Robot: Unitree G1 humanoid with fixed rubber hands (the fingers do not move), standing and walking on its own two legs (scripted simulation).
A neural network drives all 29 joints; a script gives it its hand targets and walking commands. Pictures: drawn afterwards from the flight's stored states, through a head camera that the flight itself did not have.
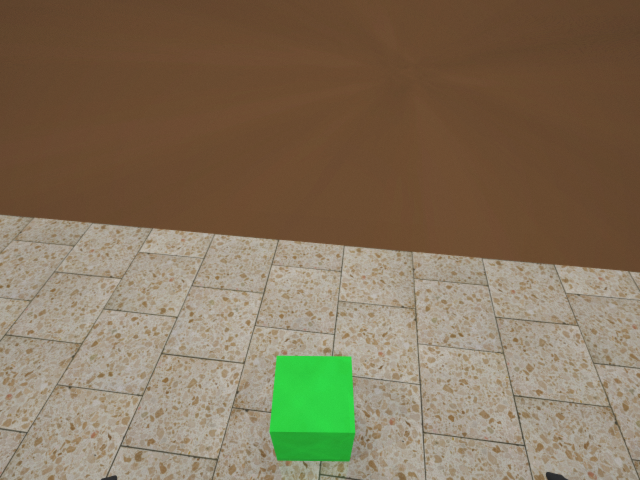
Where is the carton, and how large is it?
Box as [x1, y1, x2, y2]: [270, 356, 354, 460]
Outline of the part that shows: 277,356 270,421 270,434 277,460 349,460 354,436 350,356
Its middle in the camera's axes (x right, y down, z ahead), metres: -0.02 +0.49 +1.10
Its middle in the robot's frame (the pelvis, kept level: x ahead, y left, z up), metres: +0.46 +0.03 -0.66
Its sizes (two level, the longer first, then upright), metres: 0.210 0.200 0.250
